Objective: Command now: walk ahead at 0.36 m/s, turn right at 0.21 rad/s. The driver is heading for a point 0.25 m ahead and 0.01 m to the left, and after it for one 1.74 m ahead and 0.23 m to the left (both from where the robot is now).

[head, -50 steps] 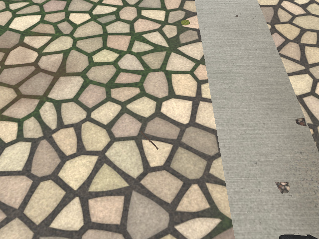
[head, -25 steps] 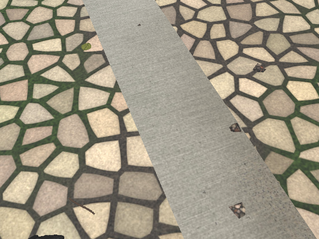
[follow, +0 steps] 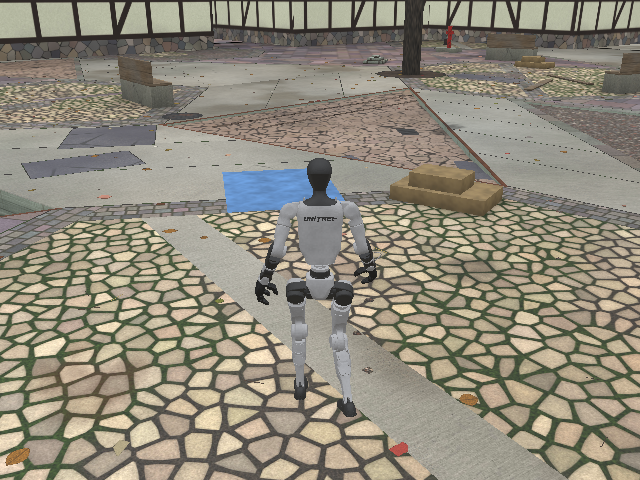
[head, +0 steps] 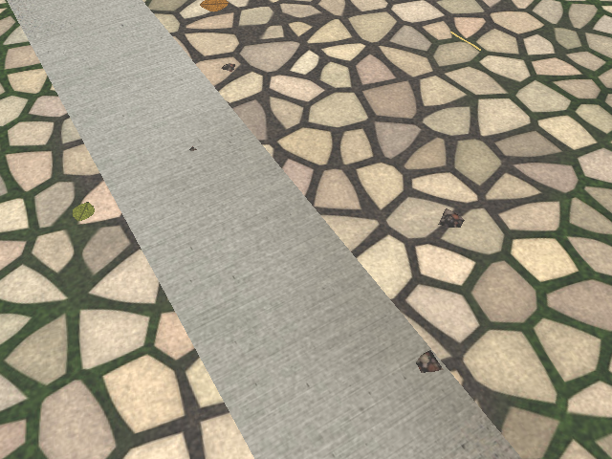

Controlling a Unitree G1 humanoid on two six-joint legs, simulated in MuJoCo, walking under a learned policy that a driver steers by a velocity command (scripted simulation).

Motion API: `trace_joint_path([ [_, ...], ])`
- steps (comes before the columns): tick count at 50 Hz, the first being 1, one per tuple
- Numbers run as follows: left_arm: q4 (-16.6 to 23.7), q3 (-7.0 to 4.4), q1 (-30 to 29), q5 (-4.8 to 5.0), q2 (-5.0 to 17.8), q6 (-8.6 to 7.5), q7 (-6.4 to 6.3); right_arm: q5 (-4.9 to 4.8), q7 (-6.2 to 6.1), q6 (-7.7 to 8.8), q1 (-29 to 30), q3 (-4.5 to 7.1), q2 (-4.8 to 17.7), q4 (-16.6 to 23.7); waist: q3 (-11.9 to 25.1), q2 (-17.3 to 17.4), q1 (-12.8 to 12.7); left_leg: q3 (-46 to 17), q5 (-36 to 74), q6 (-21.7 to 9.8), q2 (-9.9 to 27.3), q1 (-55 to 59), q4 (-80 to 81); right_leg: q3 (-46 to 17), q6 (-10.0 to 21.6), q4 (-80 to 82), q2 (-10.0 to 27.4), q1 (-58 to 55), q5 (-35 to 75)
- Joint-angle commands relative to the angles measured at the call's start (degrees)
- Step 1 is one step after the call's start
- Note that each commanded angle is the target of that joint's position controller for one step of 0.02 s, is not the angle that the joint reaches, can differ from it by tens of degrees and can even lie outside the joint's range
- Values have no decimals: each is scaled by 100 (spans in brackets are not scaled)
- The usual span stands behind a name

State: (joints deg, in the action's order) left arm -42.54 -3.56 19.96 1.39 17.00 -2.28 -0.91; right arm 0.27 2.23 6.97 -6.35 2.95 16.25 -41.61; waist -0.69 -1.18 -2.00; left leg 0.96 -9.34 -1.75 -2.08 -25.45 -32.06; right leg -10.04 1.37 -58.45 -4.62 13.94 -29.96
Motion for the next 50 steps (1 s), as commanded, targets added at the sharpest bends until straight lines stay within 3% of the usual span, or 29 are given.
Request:
trace_joint_path([
  [1, 553, -145, -309, -52, 835, -88, -65, 32, -24, -38, -782, 176, 675, 141, 548, 361, 514, -2693, 1373, -1191, 2068, 2746, 1321, 66, -138, -1680, 410, 2607, 358],
  [2, 623, -157, -460, -152, 770, -73, -64, 47, -23, -54, -589, 132, 563, 113, 376, 334, 366, -2156, 2548, -1179, 1891, 2237, 1282, 157, -181, -1330, 580, 2391, 491],
  [5, 544, -64, -224, -133, 304, 14, -40, 63, -51, -30, -461, 36, 382, -69, 480, 714, 70, -1137, 4076, -1060, 1420, 1721, 1399, 441, -296, -115, 757, 1633, 735],
  [7, 573, 12, -334, -155, 120, 55, -56, 43, -109, -77, -414, 86, 612, -188, 624, 754, 47, -838, 4529, -1128, 1399, 1639, 1431, 594, -393, 733, 748, 1327, 1085],
  [9, 556, 45, -481, -152, 90, 85, -52, 2, -154, -170, -379, 128, 785, -261, 793, 759, 99, -589, 4450, -1073, 1334, 1550, 1468, 720, -410, 1426, 707, 868, 1722],
  [13, 614, -7, -954, -141, 243, 147, -30, -51, -172, -313, -536, 107, 790, -459, 676, 717, 295, -596, 3395, -979, 1355, 1661, 1430, 757, -327, 2236, 639, 567, 2269],
  [16, 606, -47, -1011, -194, 259, 130, -15, -126, -176, -386, -408, 51, 692, -543, 485, 627, 156, -697, 2228, -741, 1246, 1532, 1121, 857, -75, 3343, 557, -40, 2832],
  [17, 624, -79, -1025, -244, 397, 116, -37, -95, -171, -374, -576, 1, 561, -606, 481, 443, 175, -683, 1689, -494, 1063, 1377, 963, 605, 58, 3666, 760, -459, 3638],
  [18, 685, -141, -994, -285, 715, 124, -85, 61, -159, -329, -808, -50, 426, -602, 732, -49, 353, -472, 842, -225, 728, 1065, 629, 108, 274, 3356, 1316, -1099, 5232],
  [19, 665, -120, -1130, -270, 659, 181, -105, 97, -149, -315, -1387, -107, 229, -725, 1025, -640, 669, -246, -422, 27, 453, 763, 659, -198, 724, 3074, 1650, -1506, 5359],
  [20, 685, -53, -1293, -211, 305, 218, -59, 91, -167, -362, -1168, -140, 262, -747, 970, -590, 511, -183, -659, 153, 456, 961, 791, -121, 727, 3046, 1478, -1225, 4578],
  [21, 703, -36, -1401, -185, 199, 237, -11, 65, -180, -433, -876, -109, 426, -715, 687, -437, 397, -136, -612, 181, 402, 892, 816, 71, 531, 3040, 1180, -972, 3943],
  [23, 677, -56, -1398, -203, 301, 211, 42, 46, -220, -563, -690, -87, 539, -712, 413, -263, 311, -151, -288, 158, 401, 855, 744, 196, 361, 2987, 992, -720, 3846],
  [29, 453, -73, -1361, -191, 309, 108, 61, 8, -294, -672, -673, -78, 558, -848, 604, -119, 333, -218, 479, 178, 512, 1374, 608, 253, 382, 2799, 963, -742, 4770],
  [35, 184, -87, -1469, -182, 300, 131, 57, 2, -345, -782, -594, -62, 518, -1059, 471, 40, 352, -205, 246, 203, 505, 1497, 691, 300, 384, 2911, 898, -626, 4270],
  [49, -647, -87, -1532, -161, 262, 213, -76, 17, -438, -712, -778, -80, 420, -1580, 30, 50, 312, -155, -564, 188, 465, 1188, 955, 444, 241, 3254, 715, -492, 2746],
  [50, -754, -83, -1439, -156, 237, 225, -83, 9, -441, -709, -917, -88, 376, -1655, 115, 40, 318, -109, -1112, 157, 424, 1188, 998, 499, 237, 3299, 645, -514, 1989],
])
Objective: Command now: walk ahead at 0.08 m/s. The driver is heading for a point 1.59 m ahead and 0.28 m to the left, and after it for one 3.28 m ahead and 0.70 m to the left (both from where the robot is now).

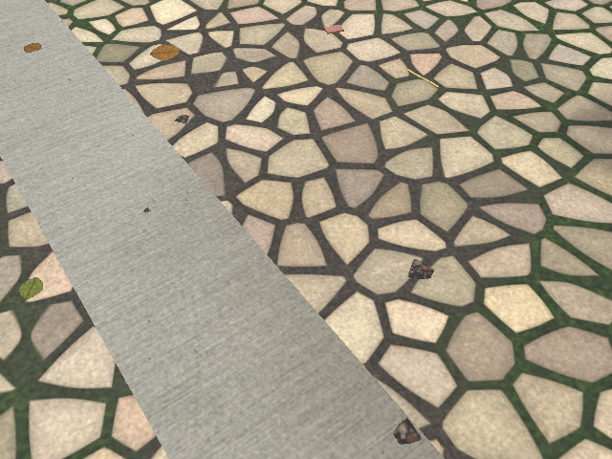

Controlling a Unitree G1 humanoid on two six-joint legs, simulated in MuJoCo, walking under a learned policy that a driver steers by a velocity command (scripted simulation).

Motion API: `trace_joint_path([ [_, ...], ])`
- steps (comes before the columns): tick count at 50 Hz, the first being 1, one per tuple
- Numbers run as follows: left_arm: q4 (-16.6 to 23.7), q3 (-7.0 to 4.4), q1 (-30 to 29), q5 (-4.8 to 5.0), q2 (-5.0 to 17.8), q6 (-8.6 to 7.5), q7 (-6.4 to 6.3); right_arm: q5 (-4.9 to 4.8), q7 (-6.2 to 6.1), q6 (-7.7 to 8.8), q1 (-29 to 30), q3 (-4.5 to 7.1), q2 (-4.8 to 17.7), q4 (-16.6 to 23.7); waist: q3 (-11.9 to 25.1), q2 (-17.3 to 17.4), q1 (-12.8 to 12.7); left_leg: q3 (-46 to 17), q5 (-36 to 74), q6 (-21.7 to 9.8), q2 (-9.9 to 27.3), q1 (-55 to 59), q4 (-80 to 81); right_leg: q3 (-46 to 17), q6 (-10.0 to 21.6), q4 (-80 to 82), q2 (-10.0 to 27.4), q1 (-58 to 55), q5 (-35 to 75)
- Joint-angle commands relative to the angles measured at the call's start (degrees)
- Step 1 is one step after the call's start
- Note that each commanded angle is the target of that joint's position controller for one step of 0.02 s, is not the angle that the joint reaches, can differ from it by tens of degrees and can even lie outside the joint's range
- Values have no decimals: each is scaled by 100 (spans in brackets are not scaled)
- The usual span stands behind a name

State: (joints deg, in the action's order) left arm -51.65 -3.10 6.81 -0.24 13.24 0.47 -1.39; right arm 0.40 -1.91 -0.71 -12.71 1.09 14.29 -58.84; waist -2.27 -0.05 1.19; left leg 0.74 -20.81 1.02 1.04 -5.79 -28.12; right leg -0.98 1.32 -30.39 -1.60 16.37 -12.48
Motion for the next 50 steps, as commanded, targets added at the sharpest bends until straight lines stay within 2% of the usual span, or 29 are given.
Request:
trace_joint_path([
  [1, 91, -150, -77, 36, 661, -32, -45, -36, -37, 56, -311, 111, 608, 46, 144, -14, -30, -94, -604, -211, 88, -928, 597, -327, 250, 480, 232, -626, -836],
  [4, 31, -175, -139, 81, 705, -118, -36, -93, -70, 146, -448, 140, 688, 128, -417, 57, 31, -466, -2002, -574, 287, -1249, 706, -313, 316, 410, 140, 179, -2537],
  [6, 68, -151, -333, 130, 547, -300, 35, -145, -59, 289, -856, 193, 841, 40, -596, 400, 175, -1211, -2336, -904, 772, -895, 1123, -102, 231, -107, 42, 720, -2038],
  [8, 159, -119, -596, 189, 401, -470, 132, -178, -39, 399, -882, 308, 1151, 7, -854, 1061, 153, -2390, -2228, -1354, 1729, -482, 1836, 315, 169, -1059, 53, 1311, -879],
  [9, 149, -118, -550, 195, 428, -527, 167, -182, -19, 439, -799, 305, 1094, 44, -908, 1015, 79, -2487, -1806, -1404, 1876, -513, 1821, 225, 251, -1074, 194, 1312, -907],
  [11, -47, -139, -74, 235, 430, -595, 215, -220, 51, 460, -529, 275, 935, 144, -796, 867, -241, -1781, -828, -1101, 1505, -661, 1423, 383, 367, -117, 138, 425, -952],
  [12, -307, -214, 497, 242, 542, -593, 211, -207, 78, 447, -369, 275, 933, 223, -548, 764, -480, -1319, -144, -897, 1156, -1051, 1017, 422, 385, 237, -18, -628, -613],
  [13, -532, -360, 1212, 211, 915, -594, 188, -202, 84, 482, -141, 251, 864, 365, -215, 272, -776, -702, 1087, -618, 676, -1631, -78, -319, 578, 569, 289, -1650, -529],
  [14, -725, -528, 1995, 195, 1507, -598, 199, -163, 60, 557, -63, 176, 544, 604, 227, -1231, -941, 211, 918, -159, -126, -2745, -2168, -2387, 1205, 1368, 1353, -2758, -920],
  [15, -747, -403, 2241, 129, 1280, -652, 258, -192, 41, 646, -18, 173, 544, 714, 516, -1434, -938, -330, -985, -134, -338, -3526, -3625, -4039, 1700, 1990, 2213, -3077, -859],
  [16, -650, -239, 1729, 84, 875, -707, 263, -328, 93, 697, -80, 227, 668, 709, 135, -765, -610, -697, -866, -329, 43, -3935, -4306, -3582, 1594, 1877, 2288, -2766, -774],
  [17, -516, -160, 1376, 72, 668, -733, 274, -369, 150, 732, -110, 220, 610, 660, -2, -498, -452, -706, -351, -490, 291, -3935, -4344, -2873, 1386, 1915, 2021, -2470, -623],
  [19, -439, -35, 1085, 56, 437, -705, 288, -245, 178, 713, 50, 311, 656, 654, -222, -194, -296, -517, 501, -568, 634, -3821, -3796, -1758, 996, 2128, 1549, -2068, 99],
  [20, -477, -25, 1142, 36, 512, -666, 268, -220, 211, 677, -15, 309, 547, 663, -187, -477, -232, -433, 705, -494, 686, -3575, -3572, -1459, 982, 2195, 1484, -1850, 463],
  [22, -565, -10, 1378, 38, 576, -619, 199, -171, 258, 613, 133, 303, 438, 720, -235, -378, -247, -228, 957, -281, 683, -3547, -3151, -1041, 1021, 2312, 1352, -1720, 1067],
  [26, -576, -44, 1473, 16, 889, -569, 66, -139, 261, 578, 1144, 202, 226, 1128, -457, -303, -419, -26, 1778, -33, 524, -3375, -1488, -587, 1020, 2529, 1254, -1274, 1237],
  [31, -755, -87, 1817, 136, 921, -557, 43, -199, 359, 582, 1796, 171, 341, 1399, -625, -380, -485, -23, 2301, -207, 344, -2960, -482, -353, 932, 2544, 1482, -1503, 1282],
  [34, -745, -151, 1678, 131, 1030, -488, 39, -201, 426, 625, 1614, 260, 582, 1441, -354, -434, -201, 12, 1915, -471, 196, -2510, -248, -251, 764, 1979, 1662, -2061, 2465],
  [35, -718, -175, 1592, 109, 1099, -454, 41, -198, 421, 625, 1250, 338, 726, 1365, -48, -545, 29, 149, 1751, -573, 18, -1924, -278, -170, 694, 1477, 1627, -2126, 3487],
  [36, -691, -157, 1508, 75, 1051, -401, 42, -201, 394, 608, 403, 467, 911, 1111, 459, -546, 465, 301, 1656, -715, -187, -860, -277, 21, 564, 455, 1405, -1947, 4237],
  [37, -611, -84, 1511, 16, 911, -373, 40, -198, 344, 581, -649, 590, 1173, 826, 1129, -377, 885, -112, 1488, -937, 168, 729, -398, 186, 377, -1000, 1116, -1041, 3595],
  [38, -537, 129, 2261, 12, 155, -457, 110, -59, 329, 559, -1384, 720, 1753, 650, 2100, 1080, 597, -2839, 91, -1869, 1722, 2902, 58, 344, -28, -3439, 142, 1208, 920],
  [39, -609, 141, 2124, 110, 224, -624, 147, -84, 365, 572, -1324, 574, 1349, 642, 2384, 1350, 617, -4598, -736, -2016, 2114, 2924, 1260, -540, 37, -4441, -188, 1955, -1934],
  [40, -403, -9, 1529, 293, 769, -734, 176, -117, 376, 619, -755, 466, 1043, 704, 1393, 1069, 503, -3912, -919, -1682, 1941, 2125, 1407, -630, 182, -4856, 175, 2515, -1690],
  [41, -270, -28, 1118, 333, 892, -783, 151, -100, 380, 649, -191, 396, 836, 848, 823, 647, 328, -3089, -492, -1509, 1756, 1217, 1515, -456, 275, -4679, 512, 2486, -1144],
  [42, -251, -63, 949, 249, 882, -774, 101, -43, 403, 680, 195, 344, 676, 894, 455, 326, 129, -2411, 165, -1412, 1543, 358, 1674, -355, 274, -4297, 770, 2216, -673],
  [43, -287, -97, 1060, 176, 800, -699, 66, 15, 421, 719, 395, 301, 540, 907, 348, 420, -100, -1913, 613, -1300, 1310, -190, 1813, -395, 274, -3958, 975, 1797, -376],
  [45, -351, -77, 1262, 140, 540, -547, 53, 8, 438, 738, 375, 280, 481, 829, 291, 486, -269, -1446, 957, -1338, 1127, -680, 2063, -351, 214, -3626, 1069, 1414, -223],
  [50, 17, -122, 298, 38, 605, -479, 31, -13, 250, 725, -260, 333, 796, 599, -85, 252, -107, -1009, 1506, -1444, 1124, -459, 2375, -276, -86, -2191, 1131, 2368, 987],
])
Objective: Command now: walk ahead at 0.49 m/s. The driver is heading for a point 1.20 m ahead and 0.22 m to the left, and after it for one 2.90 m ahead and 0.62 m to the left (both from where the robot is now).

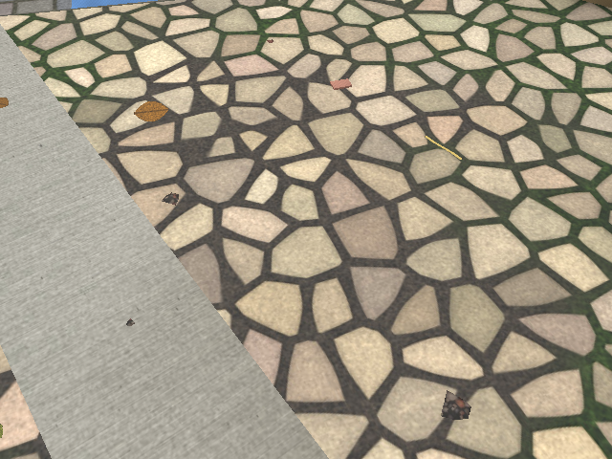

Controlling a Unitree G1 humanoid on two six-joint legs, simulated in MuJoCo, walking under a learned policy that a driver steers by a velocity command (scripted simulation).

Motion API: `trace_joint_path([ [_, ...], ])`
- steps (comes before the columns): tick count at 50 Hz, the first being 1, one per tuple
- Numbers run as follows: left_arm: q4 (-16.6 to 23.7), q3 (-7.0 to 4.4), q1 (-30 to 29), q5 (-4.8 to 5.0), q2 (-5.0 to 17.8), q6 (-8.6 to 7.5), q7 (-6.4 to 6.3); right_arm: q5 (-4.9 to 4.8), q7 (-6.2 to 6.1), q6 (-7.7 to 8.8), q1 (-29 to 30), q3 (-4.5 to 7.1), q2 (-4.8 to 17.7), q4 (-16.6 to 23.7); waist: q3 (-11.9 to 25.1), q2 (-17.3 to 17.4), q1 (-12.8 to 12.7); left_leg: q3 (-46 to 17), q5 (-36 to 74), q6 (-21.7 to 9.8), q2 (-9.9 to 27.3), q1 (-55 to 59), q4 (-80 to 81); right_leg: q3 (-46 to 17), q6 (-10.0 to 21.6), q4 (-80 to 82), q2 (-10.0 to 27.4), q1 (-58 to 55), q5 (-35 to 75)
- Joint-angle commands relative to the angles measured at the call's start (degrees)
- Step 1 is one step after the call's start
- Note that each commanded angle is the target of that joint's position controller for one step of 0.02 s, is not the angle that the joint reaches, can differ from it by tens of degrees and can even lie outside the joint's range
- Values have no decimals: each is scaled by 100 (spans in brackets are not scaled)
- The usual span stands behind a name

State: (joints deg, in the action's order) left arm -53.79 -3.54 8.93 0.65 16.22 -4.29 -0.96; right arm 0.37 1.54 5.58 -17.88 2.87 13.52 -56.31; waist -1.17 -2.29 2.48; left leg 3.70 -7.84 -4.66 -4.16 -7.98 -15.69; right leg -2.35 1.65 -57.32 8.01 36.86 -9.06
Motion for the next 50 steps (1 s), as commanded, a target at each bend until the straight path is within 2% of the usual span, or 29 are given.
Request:
trace_joint_path([
  [1, 282, -74, -77, -52, 279, -25, 8, -21, -126, 76, 176, 149, 876, 325, -204, 486, -197, -1169, 327, -818, 1586, -162, 1124, -106, -145, 865, 129, 341, 967],
  [5, 500, 4, -885, -6, 135, -97, 105, -87, -192, 27, -252, 146, 938, 189, -318, 491, 74, -775, 442, -661, 1457, 59, 1122, 170, -174, 2084, -137, 63, 1736],
  [10, 799, 62, -1522, 51, 184, -163, 278, -124, -215, -130, -676, 195, 993, -34, -468, 494, 196, -775, 880, -627, 1838, 1108, 679, 153, -14, 2767, -268, 263, 1208],
  [12, 818, 25, -1372, 64, 334, -193, 329, -135, -230, -190, -608, 238, 1067, -33, -336, 609, 27, -807, 1554, -537, 1966, 1398, 342, 215, 131, 2916, -377, -68, 743],
  [13, 750, -37, -1055, 34, 469, -208, 330, -118, -237, -225, -474, 249, 1105, 1, -145, 716, -181, -735, 2681, -435, 1883, 1440, -115, 336, 223, 2995, -559, -601, 572],
  [14, 516, -155, -286, -20, 667, -224, 315, -99, -245, -275, -359, 231, 1068, 39, 339, 733, -587, -541, 3750, -272, 1608, 1357, -1054, 528, 363, 3153, -796, -1637, 794],
  [15, 267, -269, 591, -114, 999, -239, 282, -45, -257, -283, -428, 155, 907, 126, 1082, 577, -880, -338, 3361, -27, 1268, 651, -2299, 229, 607, 2908, -429, -3190, 1925],
  [16, 132, -378, 1317, -243, 1527, -200, 238, 53, -206, -187, -1003, -26, 364, 215, 2062, -610, -752, -73, 814, 451, 434, -1669, -4571, -1832, 1508, 2613, 1121, -5727, 3233],
  [17, 42, -282, 1441, -147, 1225, -138, 249, -28, -188, -73, -1241, -75, 262, 41, 2783, -1156, -768, -850, -2935, 594, -170, -2430, -5867, -3285, 2032, 3234, 1746, -6177, 3876],
  [18, 115, -170, 1075, -63, 907, -121, 256, -194, -182, -11, -819, 93, 849, 96, 2167, -670, -785, -1296, -2868, 505, 177, -2705, -6277, -2447, 1733, 3268, 1451, -5464, 3870],
  [19, 248, -94, 484, -70, 670, -116, 226, -293, -212, -13, -391, 104, 868, 210, 1416, -418, -622, -1069, -2535, 466, 482, -2884, -6058, -1532, 1483, 3347, 1244, -4608, 4027],
  [20, 285, -29, 91, -98, 486, -140, 226, -247, -265, -74, -187, 122, 805, 210, 940, -43, -446, -921, -2177, 497, 708, -2722, -5630, -1014, 1300, 3595, 1001, -3771, 3898],
  [21, 282, 15, -139, -130, 326, -168, 219, -205, -313, -184, -199, 172, 771, 197, 722, -80, -249, -889, -1914, 502, 896, -2339, -5250, -660, 1146, 3836, 827, -3147, 3633],
  [23, 204, 34, -318, -267, 285, -192, 228, -162, -346, -406, -474, 153, 461, 131, 641, -257, -13, -818, -1494, 562, 892, -1580, -4933, -175, 1154, 4158, 670, -2312, 3570],
  [25, 179, -20, -456, -279, 520, -184, 152, -138, -389, -516, -324, 179, 465, 327, 505, -380, 80, -737, -1192, 640, 871, -1713, -4517, 134, 1255, 4323, 684, -2159, 3628],
  [28, 171, -81, -473, -196, 698, -49, -28, -105, -363, -575, 88, 213, 549, 610, 533, -317, -11, -633, -523, 668, 981, -1870, -3745, 438, 1215, 4452, 711, -2395, 2933],
  [31, 161, -117, -427, -162, 788, 103, -142, -117, -286, -625, 514, 232, 558, 845, 434, -269, -170, -477, -289, 656, 1008, -1865, -3224, 576, 1185, 4558, 788, -2570, 2068],
  [36, 184, -201, -288, -53, 940, 352, -195, -124, -152, -702, 971, 299, 627, 1232, 281, -259, -307, -220, -932, 527, 883, -2001, -2620, 550, 1072, 4109, 1081, -3208, 1806],
  [38, 245, -236, -340, 9, 996, 434, -214, -148, -75, -705, 949, 319, 613, 1327, 305, -304, -227, -69, -942, 398, 773, -1806, -2100, 581, 896, 3714, 1132, -3400, 2032],
  [39, 269, -246, -387, 54, 989, 470, -228, -149, -44, -693, 807, 335, 606, 1313, 359, -278, -109, 63, -545, 292, 655, -1461, -1567, 704, 715, 3376, 1049, -3372, 2107],
  [40, 203, -243, -159, 67, 904, 489, -224, -120, -56, -671, 619, 398, 754, 1289, 469, -85, -44, -39, 245, 120, 562, -904, -973, 897, 403, 2836, 801, -3208, 1917],
  [41, 246, -207, 6, -69, 727, 467, -188, -94, -146, -654, 301, 580, 1327, 1275, 738, 869, -47, -1013, 2330, -226, 1125, 100, -721, 1294, -52, 1559, 273, -2410, 993],
  [42, 570, -102, -285, -272, 388, 402, -128, 17, -234, -659, 158, 683, 1932, 1351, 823, 2222, -144, -3055, 4641, -1405, 2489, 1195, -809, 1370, -589, -105, -791, -377, -2622],
  [43, 644, -117, -650, -219, 507, 348, -72, 86, -187, -563, -83, 566, 1577, 1366, 1458, 1419, 162, -3291, 4431, -1851, 2662, 1313, -737, 192, -543, -1069, -910, -100, -3273],
  [44, 667, -159, -753, -37, 632, 333, -38, 54, -180, -472, 208, 542, 1470, 1430, 1249, 1074, 51, -2768, 4071, -1622, 2379, 1210, -697, -34, -457, -1330, -780, 140, -2862],
  [45, 586, -175, -695, 16, 636, 338, -70, -47, -216, -425, 572, 539, 1383, 1506, 1029, 790, -107, -2356, 3483, -1260, 2045, 1006, -698, -101, -418, -1171, -657, 252, -2362],
  [46, 551, -211, -728, -43, 739, 357, -125, -139, -255, -441, 811, 496, 1239, 1573, 885, 634, -169, -2219, 3069, -1045, 1912, 800, -636, -133, -432, -922, -578, 270, -2000],
  [47, 553, -242, -728, -75, 795, 378, -151, -155, -294, -476, 931, 463, 1174, 1611, 854, 675, -263, -2099, 2918, -976, 1791, 488, -572, -145, -452, -761, -573, -16, -1764],
  [50, 549, -213, -619, -39, 614, 394, -158, -89, -342, -529, 857, 479, 1259, 1652, 892, 820, -308, -2046, 2769, -964, 1612, 317, -496, -97, -531, -116, -766, -341, -1380],
])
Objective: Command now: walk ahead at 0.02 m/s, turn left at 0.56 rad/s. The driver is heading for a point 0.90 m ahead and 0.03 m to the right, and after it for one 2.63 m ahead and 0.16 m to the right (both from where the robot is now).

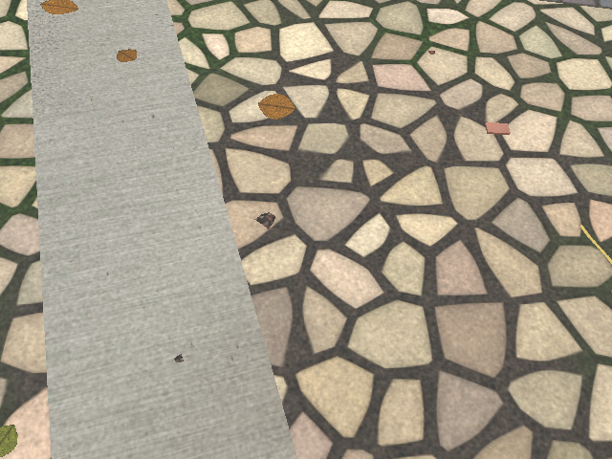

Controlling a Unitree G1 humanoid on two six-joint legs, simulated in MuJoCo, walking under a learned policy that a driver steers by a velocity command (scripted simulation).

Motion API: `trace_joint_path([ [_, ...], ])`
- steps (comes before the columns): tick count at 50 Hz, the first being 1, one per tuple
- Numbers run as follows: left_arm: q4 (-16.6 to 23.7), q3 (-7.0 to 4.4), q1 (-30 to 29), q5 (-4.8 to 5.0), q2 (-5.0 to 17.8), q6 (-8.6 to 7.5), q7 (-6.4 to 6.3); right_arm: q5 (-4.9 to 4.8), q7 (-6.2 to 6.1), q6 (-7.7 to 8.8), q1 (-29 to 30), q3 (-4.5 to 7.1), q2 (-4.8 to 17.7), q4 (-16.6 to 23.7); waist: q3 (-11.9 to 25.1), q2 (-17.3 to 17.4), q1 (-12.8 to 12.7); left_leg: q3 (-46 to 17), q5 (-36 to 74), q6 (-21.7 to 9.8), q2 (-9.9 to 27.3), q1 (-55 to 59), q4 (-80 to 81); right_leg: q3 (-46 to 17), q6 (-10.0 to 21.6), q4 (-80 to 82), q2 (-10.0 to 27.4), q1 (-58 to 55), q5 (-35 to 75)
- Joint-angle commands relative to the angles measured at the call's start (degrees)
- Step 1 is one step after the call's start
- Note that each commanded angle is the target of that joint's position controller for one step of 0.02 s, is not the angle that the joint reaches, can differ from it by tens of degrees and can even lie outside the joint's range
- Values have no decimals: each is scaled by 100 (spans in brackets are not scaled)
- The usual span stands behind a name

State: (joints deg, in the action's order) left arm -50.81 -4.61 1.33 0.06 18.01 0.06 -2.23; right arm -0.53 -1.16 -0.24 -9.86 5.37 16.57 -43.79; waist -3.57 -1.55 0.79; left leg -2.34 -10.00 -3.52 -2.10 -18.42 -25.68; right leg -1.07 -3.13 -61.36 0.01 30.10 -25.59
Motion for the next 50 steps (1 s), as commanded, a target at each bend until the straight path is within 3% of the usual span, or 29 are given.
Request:
trace_joint_path([
  [1, 262, -93, 102, 25, 395, -40, -40, -5, -87, 43, 19, 242, 998, 403, 1120, 765, -107, -1484, 2838, -1068, 1382, 1357, 512, -238, -87, 582, -1, 283, 338],
  [3, 285, -74, 30, 36, 355, -55, 3, -70, -120, 23, -21, 248, 1004, 406, 1153, 814, -32, -1641, 864, -1018, 1251, 1211, 766, -264, -106, 1247, -7, 70, 631],
  [5, 367, -68, -176, 56, 365, -100, 72, -72, -127, 25, 31, 236, 1016, 434, 867, 1048, 63, -1946, -1187, -987, 1145, 812, 1131, -243, -75, 1808, -53, -128, 762],
  [9, 398, -99, -58, 105, 491, -352, 204, -12, -84, 61, 15, 202, 1009, 463, 712, 1167, 58, -2280, -1852, -925, 1121, 515, 1119, -174, 98, 2642, -118, -747, 660],
  [12, 157, -100, 550, 103, 391, -527, 277, 5, -82, 59, 7, 72, 741, 457, 699, 978, -242, -2191, -2127, -659, 835, 39, 692, 64, 350, 3721, -77, -1939, 1288],
  [13, 26, -124, 952, 54, 471, -563, 267, 22, -79, 82, 0, -14, 497, 464, 765, 742, -394, -1984, -2217, -452, 591, -394, 193, -212, 496, 3942, 267, -2597, 1161],
  [14, -110, -159, 1588, -54, 738, -582, 240, 31, -59, 120, 15, -148, 48, 510, 924, -211, -518, -1183, -2298, -93, 2, -1080, -1513, -1437, 833, 4444, 1334, -3249, 364],
  [15, -224, -292, 1816, -189, 1340, -587, 287, -132, -53, 223, 180, -85, 244, 847, 389, -1297, -439, -649, -2556, -23, -487, -2577, -2446, -3523, 1623, 5145, 2183, -3297, -1058],
  [16, -92, -234, 1501, -117, 1031, -641, 289, -142, -43, 314, 256, 12, 717, 796, -98, -883, -391, -911, -2153, 10, -25, -3047, -3156, -3632, 1839, 5223, 2300, -3071, -1576],
  [17, -9, -148, 1291, -12, 704, -657, 256, -125, -3, 353, 158, 59, 844, 697, -222, -753, -295, -932, -1621, 26, 95, -3196, -3330, -3100, 1654, 5200, 2014, -3086, -1345],
  [18, 34, -104, 1231, 32, 589, -652, 243, -66, 24, 368, 72, 57, 768, 596, -144, -669, -242, -762, -1285, 76, 217, -3165, -3366, -2649, 1477, 5206, 1772, -3144, -979],
  [19, 25, -87, 1252, 60, 565, -630, 221, -22, 55, 408, 169, 46, 706, 633, -176, -627, -262, -641, -921, 142, 356, -3195, -3273, -2355, 1401, 5265, 1683, -3140, -534],
  [21, -23, -44, 1446, 19, 514, -622, 196, 16, 114, 454, 424, -13, 469, 696, -82, -549, -360, -229, -284, 280, 524, -2877, -3059, -1688, 1334, 5391, 1437, -2958, 506],
  [25, -121, -44, 1785, 62, 626, -569, 174, -22, 177, 485, 982, -163, 84, 912, -62, -536, -593, 243, 416, 457, 553, -2150, -1771, -782, 1289, 5427, 1142, -2643, 1756],
  [29, -208, -61, 2146, 127, 805, -505, 208, -99, 280, 496, 1325, -185, 122, 1051, -139, -589, -714, 448, 573, 395, 396, -1415, -838, -593, 1286, 5319, 1301, -2584, 2093],
  [32, -249, -92, 2153, 178, 898, -435, 209, -126, 323, 507, 1127, -110, 354, 1072, -108, -683, -412, 440, 365, 111, 306, -877, -441, -606, 1186, 4991, 1560, -2862, 3009],
  [33, -234, -99, 2063, 193, 935, -414, 199, -102, 306, 503, 698, -29, 496, 958, 150, -652, -103, 536, 390, -29, 179, -196, -270, -412, 1081, 4482, 1477, -2854, 4013],
  [34, -232, -61, 2104, 184, 828, -403, 197, -86, 260, 492, -104, 109, 725, 703, 650, -471, 290, 566, 404, -197, 79, 1008, -144, -195, 944, 3491, 1211, -2574, 4755],
  [35, -89, 40, 2004, 74, 606, -423, 202, -28, 184, 472, -1163, 230, 1035, 500, 1440, -85, 786, -237, 248, -487, 855, 2734, -340, -48, 736, 1943, 953, -1479, 3857],
  [36, 102, 261, 2515, 41, -147, -518, 209, 77, 166, 432, -1662, 322, 1589, 385, 2373, 1630, 581, -2943, -993, -1272, 2497, 4410, 272, 193, 371, -266, 6, 534, 426],
  [37, 20, 131, 2324, 199, 358, -617, 220, 84, 185, 445, -1680, 182, 1081, 354, 2374, 1443, 699, -3807, -1566, -1322, 2622, 3985, 891, -625, 424, -1113, 42, 1007, -644],
  [38, 190, 18, 1916, 328, 682, -647, 237, 62, 189, 476, -1243, 74, 827, 356, 1423, 1225, 582, -2890, -1413, -1072, 2444, 3266, 965, -605, 515, -1344, 319, 1413, -257],
  [39, 227, 21, 1674, 306, 636, -636, 225, 53, 193, 501, -853, 11, 635, 378, 976, 926, 404, -2124, -1005, -905, 2172, 2525, 1100, -467, 548, -1153, 585, 1265, 243],
  [40, 228, 5, 1589, 218, 547, -597, 209, 71, 215, 533, -532, -32, 472, 365, 628, 789, 232, -1588, -619, -809, 1941, 1911, 1315, -443, 532, -843, 722, 1086, 601],
  [42, 153, -4, 1800, 188, 315, -419, 202, 114, 237, 636, -192, -53, 309, 304, 401, 880, -75, -842, -44, -700, 1690, 1197, 1679, -484, 502, -582, 875, 542, 1025],
  [44, 204, 10, 1761, 185, 133, -293, 205, 114, 226, 722, -154, -26, 327, 185, 227, 692, -188, -352, 532, -736, 1669, 965, 1872, -516, 436, -439, 867, 621, 1287],
  [47, 402, -1, 1384, 150, 111, -253, 218, 167, 158, 749, -269, 22, 439, 23, 44, 488, -175, 191, 1001, -746, 1655, 1063, 1980, -669, 349, 227, 806, 1063, 2047],
  [50, 594, 46, 873, 109, 63, -306, 332, 142, 99, 732, -298, 43, 563, -54, -87, 400, -48, 794, 1220, -616, 1514, 1083, 2058, -359, 353, 1336, 708, 892, 2938],
])
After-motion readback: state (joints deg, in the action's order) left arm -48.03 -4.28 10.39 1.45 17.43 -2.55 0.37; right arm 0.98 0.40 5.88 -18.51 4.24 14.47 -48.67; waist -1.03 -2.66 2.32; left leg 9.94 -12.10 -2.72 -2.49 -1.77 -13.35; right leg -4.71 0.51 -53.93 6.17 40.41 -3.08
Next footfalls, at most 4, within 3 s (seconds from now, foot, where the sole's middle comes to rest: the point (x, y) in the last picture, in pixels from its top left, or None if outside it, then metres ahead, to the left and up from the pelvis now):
0.26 right None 0.10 -0.14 -0.78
0.70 left None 0.32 0.18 -0.78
1.24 right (308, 354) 0.65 -0.03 -0.78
1.70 left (252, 240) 0.96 0.11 -0.78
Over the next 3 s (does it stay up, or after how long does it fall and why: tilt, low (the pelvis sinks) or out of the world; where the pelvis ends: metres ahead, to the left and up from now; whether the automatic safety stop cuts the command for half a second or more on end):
stays up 1.07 -0.03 0.00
